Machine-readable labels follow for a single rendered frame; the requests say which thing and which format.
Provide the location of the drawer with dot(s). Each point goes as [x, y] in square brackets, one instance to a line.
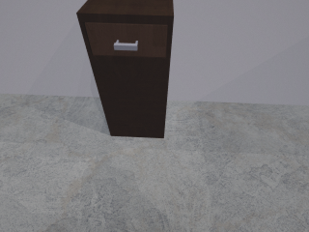
[152, 38]

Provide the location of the cabinet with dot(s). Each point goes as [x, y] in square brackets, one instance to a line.
[133, 90]

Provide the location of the handle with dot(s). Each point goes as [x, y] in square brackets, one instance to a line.
[126, 46]

